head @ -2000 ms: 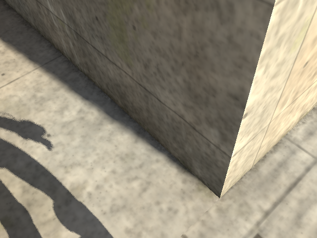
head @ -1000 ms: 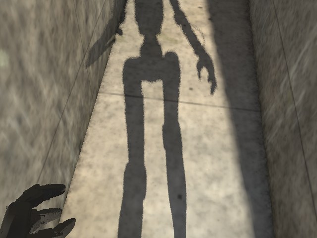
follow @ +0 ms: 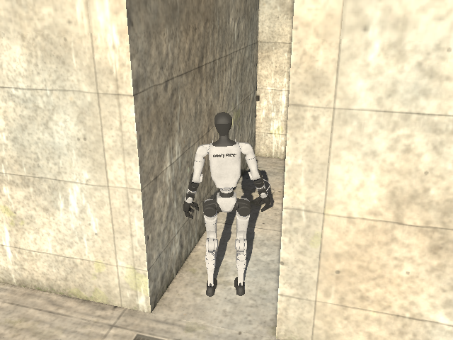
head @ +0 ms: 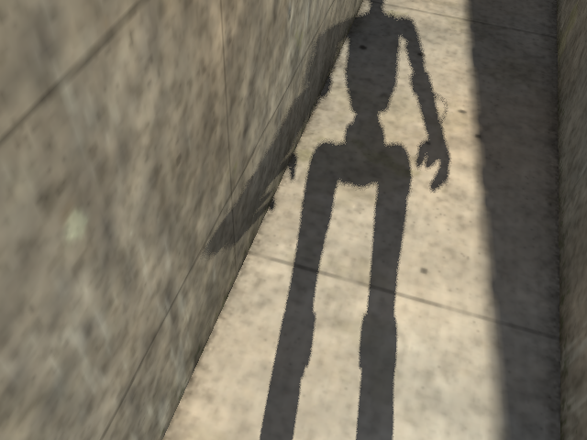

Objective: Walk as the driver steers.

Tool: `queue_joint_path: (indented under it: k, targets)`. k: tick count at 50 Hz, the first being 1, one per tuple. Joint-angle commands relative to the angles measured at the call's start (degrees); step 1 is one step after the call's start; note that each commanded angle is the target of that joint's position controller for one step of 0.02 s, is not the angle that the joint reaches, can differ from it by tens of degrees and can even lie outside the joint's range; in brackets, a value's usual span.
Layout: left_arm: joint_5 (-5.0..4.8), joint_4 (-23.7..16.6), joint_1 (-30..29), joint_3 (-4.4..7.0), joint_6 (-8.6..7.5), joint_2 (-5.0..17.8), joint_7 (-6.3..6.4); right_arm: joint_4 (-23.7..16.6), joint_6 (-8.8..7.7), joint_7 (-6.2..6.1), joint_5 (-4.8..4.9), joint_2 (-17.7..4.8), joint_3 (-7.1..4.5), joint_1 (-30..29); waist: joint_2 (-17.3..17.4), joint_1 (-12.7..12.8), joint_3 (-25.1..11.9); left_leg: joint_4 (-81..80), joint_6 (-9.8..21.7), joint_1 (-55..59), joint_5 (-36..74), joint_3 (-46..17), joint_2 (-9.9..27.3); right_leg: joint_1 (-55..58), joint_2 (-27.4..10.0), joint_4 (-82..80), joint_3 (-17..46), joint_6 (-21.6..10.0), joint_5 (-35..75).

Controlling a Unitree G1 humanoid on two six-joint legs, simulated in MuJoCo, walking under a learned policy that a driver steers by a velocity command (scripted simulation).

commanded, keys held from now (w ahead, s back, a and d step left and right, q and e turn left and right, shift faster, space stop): shift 1.00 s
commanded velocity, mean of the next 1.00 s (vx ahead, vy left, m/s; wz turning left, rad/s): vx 0.00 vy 0.00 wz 0.00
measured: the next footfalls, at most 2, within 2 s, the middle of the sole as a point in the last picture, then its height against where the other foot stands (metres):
left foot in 1.40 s outside the picture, level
right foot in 1.90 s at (374, 397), level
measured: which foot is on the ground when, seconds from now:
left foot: down 0.00-1.00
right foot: down 0.00-1.00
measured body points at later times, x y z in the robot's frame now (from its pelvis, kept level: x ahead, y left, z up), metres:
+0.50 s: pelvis -0.01 -0.01 +0.00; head +0.01 +0.01 +0.45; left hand +0.04 +0.26 -0.15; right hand +0.08 -0.29 -0.12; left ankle -0.03 +0.11 -0.75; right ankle -0.03 -0.10 -0.75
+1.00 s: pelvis -0.01 -0.02 +0.00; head +0.01 -0.01 +0.45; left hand +0.03 +0.24 -0.15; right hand +0.04 -0.30 -0.13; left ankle -0.03 +0.11 -0.75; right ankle -0.03 -0.10 -0.75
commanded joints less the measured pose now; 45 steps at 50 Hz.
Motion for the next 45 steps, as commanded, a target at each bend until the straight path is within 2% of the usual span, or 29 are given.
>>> queue_joint_path:
  k: [1,23,24,25,28,29,31,32,34,37,38,39,40,42,43,44,45]
  targets:
    - [-0.05,-0.89,1.23,1.09,-0.38,6.05,0.19,-1.41,-0.59,-0.35,0.03,-7.96,-1.76,0.21,2.28,0.1,-4.05,-2.58,-0.79,-2.76,19.19,-4.94,4.72,5.79,-5.79,0.49,5.92,0.69,19.01]
    - [-0.15,4.39,1.68,0.09,-0.43,5.94,0.59,3.99,-0.43,-0.76,0.2,-8.03,-1.81,1.48,1.86,-0.1,-2.51,-4.23,-1.46,-4.12,12.04,-3.8,4.2,3.34,-5.47,-0.17,6.01,0.05,14.49]
    - [-0.09,4.31,1.61,0.22,-0.69,6.16,0.42,3.92,-0.66,-1.11,0.15,-7.17,-1.7,1.07,2.46,-0.59,-2.89,-4.24,-1.25,-3.57,11.68,-3.7,3.8,2.44,-5.61,-0.14,6.11,-0.21,14.23]
    - [-0.47,4.46,1.34,-0.2,-0.88,5.08,0.36,3.85,-0.34,-1.71,0.02,-6.76,-1.71,1.22,3.01,-0.71,-2.35,-4.28,-1.27,-3.09,11.18,-3.3,3.83,1.69,-5.77,-1.04,6.41,-0.51,14.67]
    - [-0.34,5.17,1.93,-0.14,-1.68,5.51,0.24,3.85,-0.05,-2.37,0.05,-7.12,-1.87,2.24,1.58,-1.33,-2.16,-4.45,-1.16,-3.63,10.04,-3.04,4.04,1.49,-5.7,-1.01,6.3,-0.59,13.0]
    - [0.09,6.04,3.3,-0.33,-1.59,5.11,0.41,3.87,0.0,-2.1,-0.05,-6.79,-1.76,2.14,1.35,-1.1,-2.38,-4.63,-1.27,-3.98,10.03,-2.78,3.97,1.96,-5.76,-1.6,6.14,-0.75,13.52]
    - [0.09,6.28,3.49,-0.39,-1.51,5.15,0.67,4.06,-0.05,-1.81,0.12,-6.7,-1.78,2.44,1.28,-1.22,-2.23,-4.76,-1.42,-4.48,9.74,-2.57,3.94,2.4,-5.69,-1.49,6.11,-0.87,14.07]
    - [0.44,6.13,3.75,0.03,-1.44,6.32,0.68,4.43,-0.55,-1.34,0.24,-7.12,-1.78,2.43,0.96,-1.0,-2.64,-4.63,-1.47,-5.2,10.19,-2.78,3.89,3.11,-5.61,-0.66,5.87,-0.63,13.91]
    - [0.4,6.04,4.13,0.0,-1.36,5.87,0.81,4.88,-0.91,-1.01,0.29,-6.87,-1.75,2.34,1.61,-0.79,-2.87,-4.57,-1.63,-5.37,10.11,-2.51,3.91,2.98,-5.68,-0.59,6.08,-0.71,14.05]
    - [0.25,5.94,4.28,-0.03,-1.36,5.47,0.88,5.48,-0.95,-1.05,0.29,-6.52,-1.71,2.68,1.56,-0.83,-2.64,-4.43,-1.74,-5.5,9.76,-2.3,3.89,2.38,-5.65,-0.56,6.21,-0.81,14.21]
    - [-0.13,6.09,4.15,-0.45,-1.42,4.35,0.98,5.36,-0.5,-1.48,0.25,-6.08,-1.75,2.86,1.92,-1.04,-2.26,-4.51,-1.75,-5.03,8.98,-1.95,3.95,1.66,-5.79,-1.43,6.6,-1.05,14.64]
    - [-0.2,6.17,4.05,-0.46,-1.49,4.56,0.97,5.41,-0.29,-1.7,0.26,-6.03,-1.76,3.25,1.48,-1.29,-2.13,-4.55,-1.73,-5.06,8.58,-1.98,3.94,1.65,-5.74,-1.46,6.56,-1.07,14.57]
    - [0.16,6.04,4.27,-0.01,-1.46,5.82,0.88,5.76,-0.63,-1.45,0.34,-6.56,-1.8,3.55,0.91,-1.13,-2.49,-4.42,-1.71,-5.56,9.1,-2.23,3.87,2.24,-5.54,-0.64,6.23,-0.84,14.22]
    - [0.27,5.96,4.77,-0.01,-1.38,5.49,0.91,6.07,-0.86,-1.27,0.4,-6.49,-1.82,3.54,1.4,-0.94,-2.68,-4.34,-1.83,-5.61,9.03,-1.98,3.87,2.1,-5.53,-0.59,6.39,-0.8,14.3]
    - [-0.13,6.09,4.75,-0.44,-1.42,4.3,1.04,5.92,-0.47,-1.59,0.4,-5.91,-1.82,3.66,1.82,-1.09,-2.24,-4.39,-1.89,-5.25,8.25,-1.65,3.97,1.46,-5.76,-1.48,6.83,-0.99,14.85]
    - [0.14,6.0,4.8,-0.08,-1.4,5.44,0.98,6.28,-0.72,-1.4,0.44,-6.13,-1.78,4.05,1.02,-1.21,-2.47,-4.38,-1.89,-5.75,8.62,-1.99,3.94,2.06,-5.53,-0.6,6.39,-0.85,14.47]
    - [0.18,5.9,5.03,0.0,-1.36,5.45,1.01,6.41,-0.83,-1.32,0.45,-6.34,-1.85,4.03,1.29,-0.94,-2.49,-4.24,-1.92,-5.86,8.91,-1.87,3.93,2.02,-5.51,-0.57,6.48,-0.86,14.79]
Velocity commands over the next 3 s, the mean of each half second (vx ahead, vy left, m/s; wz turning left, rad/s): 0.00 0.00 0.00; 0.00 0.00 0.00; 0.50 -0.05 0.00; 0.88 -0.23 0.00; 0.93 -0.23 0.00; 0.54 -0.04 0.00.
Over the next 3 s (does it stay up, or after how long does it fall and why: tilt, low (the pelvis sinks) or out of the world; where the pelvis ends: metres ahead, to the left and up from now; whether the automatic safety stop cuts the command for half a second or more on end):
stays up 1.31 -0.43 -0.01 its command is cut before an obstacle after 1.4 s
